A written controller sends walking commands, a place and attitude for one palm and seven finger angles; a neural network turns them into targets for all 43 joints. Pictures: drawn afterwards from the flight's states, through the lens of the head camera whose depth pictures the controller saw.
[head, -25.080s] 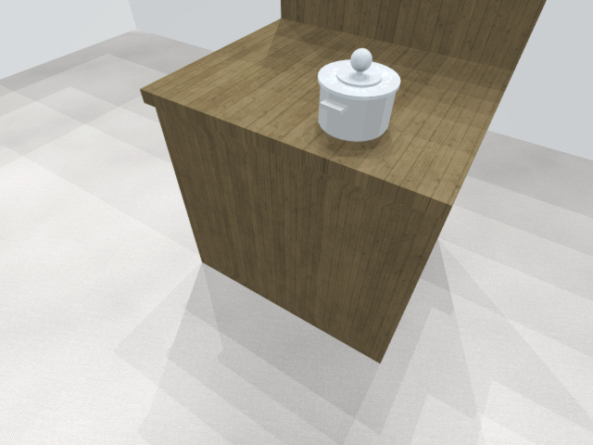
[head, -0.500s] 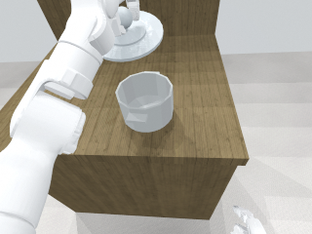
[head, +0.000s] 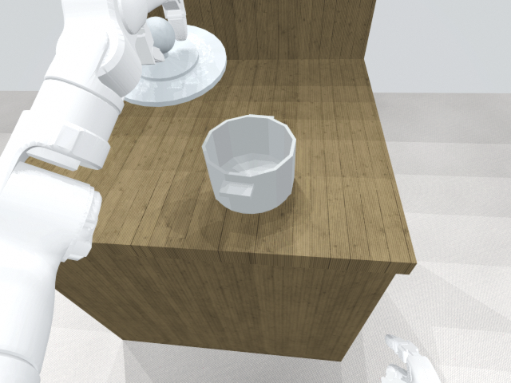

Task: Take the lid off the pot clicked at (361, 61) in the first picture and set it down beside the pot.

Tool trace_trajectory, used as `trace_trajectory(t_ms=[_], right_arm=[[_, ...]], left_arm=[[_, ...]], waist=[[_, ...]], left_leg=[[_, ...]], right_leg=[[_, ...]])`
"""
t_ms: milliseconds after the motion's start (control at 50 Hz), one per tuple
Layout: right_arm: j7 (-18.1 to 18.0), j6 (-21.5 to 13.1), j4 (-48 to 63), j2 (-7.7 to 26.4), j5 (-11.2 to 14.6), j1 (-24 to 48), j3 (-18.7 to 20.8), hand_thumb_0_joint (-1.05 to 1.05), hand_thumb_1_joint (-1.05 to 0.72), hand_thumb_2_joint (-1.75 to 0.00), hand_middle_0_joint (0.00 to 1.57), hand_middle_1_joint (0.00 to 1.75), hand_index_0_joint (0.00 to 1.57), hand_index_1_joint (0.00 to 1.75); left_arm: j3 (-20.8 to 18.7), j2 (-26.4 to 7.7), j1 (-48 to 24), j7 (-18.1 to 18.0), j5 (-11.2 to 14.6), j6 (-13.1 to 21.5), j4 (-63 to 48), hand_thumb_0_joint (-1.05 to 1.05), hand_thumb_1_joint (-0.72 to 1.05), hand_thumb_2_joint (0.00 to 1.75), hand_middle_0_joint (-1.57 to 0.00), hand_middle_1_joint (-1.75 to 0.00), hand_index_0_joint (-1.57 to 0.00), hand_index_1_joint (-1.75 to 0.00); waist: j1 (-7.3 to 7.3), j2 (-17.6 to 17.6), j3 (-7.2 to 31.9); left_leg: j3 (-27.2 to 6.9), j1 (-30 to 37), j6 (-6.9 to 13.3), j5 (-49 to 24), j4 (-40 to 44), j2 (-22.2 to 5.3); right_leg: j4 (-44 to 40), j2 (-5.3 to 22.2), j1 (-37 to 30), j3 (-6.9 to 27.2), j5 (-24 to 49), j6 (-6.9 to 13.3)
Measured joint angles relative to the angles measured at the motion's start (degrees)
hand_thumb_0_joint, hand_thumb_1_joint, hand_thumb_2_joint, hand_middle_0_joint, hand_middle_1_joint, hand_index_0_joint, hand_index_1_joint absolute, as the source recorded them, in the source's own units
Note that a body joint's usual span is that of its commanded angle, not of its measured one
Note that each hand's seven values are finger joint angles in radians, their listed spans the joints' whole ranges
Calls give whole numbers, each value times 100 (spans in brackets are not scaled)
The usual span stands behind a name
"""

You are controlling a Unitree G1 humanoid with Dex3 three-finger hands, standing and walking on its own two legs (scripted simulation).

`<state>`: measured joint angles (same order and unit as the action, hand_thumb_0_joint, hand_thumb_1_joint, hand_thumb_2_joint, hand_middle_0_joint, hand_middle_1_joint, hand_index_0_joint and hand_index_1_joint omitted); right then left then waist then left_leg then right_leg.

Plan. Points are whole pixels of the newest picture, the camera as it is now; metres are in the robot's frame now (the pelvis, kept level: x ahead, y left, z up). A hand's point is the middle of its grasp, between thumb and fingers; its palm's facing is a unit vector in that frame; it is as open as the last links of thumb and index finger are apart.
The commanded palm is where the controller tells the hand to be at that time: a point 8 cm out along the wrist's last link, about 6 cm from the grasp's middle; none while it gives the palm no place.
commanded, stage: move the lid sideways beside the pot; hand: left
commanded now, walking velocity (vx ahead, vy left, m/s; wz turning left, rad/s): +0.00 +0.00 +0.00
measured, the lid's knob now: (158, 35) +0.49 +0.13 +0.31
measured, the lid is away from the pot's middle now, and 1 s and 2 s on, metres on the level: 0.11 0.22 0.24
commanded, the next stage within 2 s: lower the lid onto the table in 1.28 s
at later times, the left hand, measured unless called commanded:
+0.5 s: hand (114, 38) +0.47 +0.18 +0.32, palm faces -0.11 -0.02 -0.99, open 7.6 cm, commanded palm +0.44 +0.19 +0.39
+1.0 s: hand (71, 41) +0.47 +0.24 +0.32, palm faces -0.12 -0.03 -0.99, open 7.6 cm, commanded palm +0.45 +0.24 +0.39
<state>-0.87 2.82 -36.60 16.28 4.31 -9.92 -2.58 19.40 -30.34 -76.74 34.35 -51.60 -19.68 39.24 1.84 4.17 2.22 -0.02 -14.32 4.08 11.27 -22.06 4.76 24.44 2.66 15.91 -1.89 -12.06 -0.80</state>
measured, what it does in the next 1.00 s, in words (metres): stands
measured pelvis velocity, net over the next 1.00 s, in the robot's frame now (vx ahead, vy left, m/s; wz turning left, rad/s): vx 0.01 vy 0.00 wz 0.00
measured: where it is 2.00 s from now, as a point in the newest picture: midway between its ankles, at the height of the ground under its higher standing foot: outside the picture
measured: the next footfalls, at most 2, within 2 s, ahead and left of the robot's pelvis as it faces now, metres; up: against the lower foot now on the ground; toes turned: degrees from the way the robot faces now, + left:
none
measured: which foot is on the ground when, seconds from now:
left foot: down 0.00-1.00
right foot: down 0.00-1.00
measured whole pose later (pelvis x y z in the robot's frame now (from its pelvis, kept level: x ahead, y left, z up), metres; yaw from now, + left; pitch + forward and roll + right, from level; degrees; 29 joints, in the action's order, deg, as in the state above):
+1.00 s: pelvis +0.01 +0.00 +0.00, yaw +0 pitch +5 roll +0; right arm -1.5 6.4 -35.9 16.8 5.0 -11.9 -2.5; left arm 12.0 -42.8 -75.7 36.6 -55.2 -14.7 45.1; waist 3.4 3.9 1.3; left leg -0.3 -15.9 4.2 11.9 -22.7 4.0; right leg 22.1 1.8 16.1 -2.2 -11.1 -0.9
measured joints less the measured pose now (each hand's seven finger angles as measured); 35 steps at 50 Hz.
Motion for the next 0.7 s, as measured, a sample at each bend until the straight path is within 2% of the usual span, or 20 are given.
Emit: trace_trajectory(t_ms=[340,380,540,700], right_arm=[[-2,84,-21,-31,-9,-89,-46,1,-91,-90,20,30,20,30],[-10,110,-21,-21,-13,-108,-55,1,-91,-90,20,30,20,30],[-67,162,-3,25,18,-254,-5,1,-91,-90,20,30,20,30],[-65,176,-44,107,14,-373,62,1,-91,-90,20,29,20,30]], left_arm=[[-230,-245,-23,28,-76,213,199,-4,16,95,-91,-93,-71,-85],[-353,-296,-18,30,-94,274,313,-4,16,95,-91,-93,-71,-85],[-364,-619,-93,65,-242,331,610,-4,16,95,-91,-93,-71,-85],[-543,-834,74,124,-236,433,318,-4,16,95,-91,-93,-71,-85]], waist=[[45,31,5],[67,35,16],[163,-37,-54],[155,-16,-78]], left_leg=[[5,-66,34,-22,-20,24],[21,-67,35,-15,-20,15],[27,-100,19,3,-33,-26],[-11,-99,13,32,-35,-44]], right_leg=[[-23,23,44,6,44,-22],[-33,13,49,21,49,-29],[-76,-30,61,26,67,-11],[-166,-49,9,-12,75,-5]])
